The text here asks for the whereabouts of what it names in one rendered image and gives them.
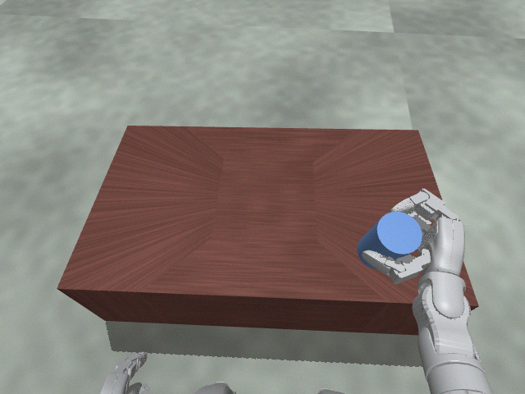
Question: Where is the right robot hand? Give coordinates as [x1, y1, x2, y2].
[362, 189, 465, 285]

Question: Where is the right robot arm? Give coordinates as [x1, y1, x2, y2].
[413, 271, 493, 394]

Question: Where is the left robot hand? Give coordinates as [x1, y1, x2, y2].
[99, 351, 150, 394]

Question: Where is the can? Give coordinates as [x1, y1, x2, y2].
[357, 212, 422, 269]

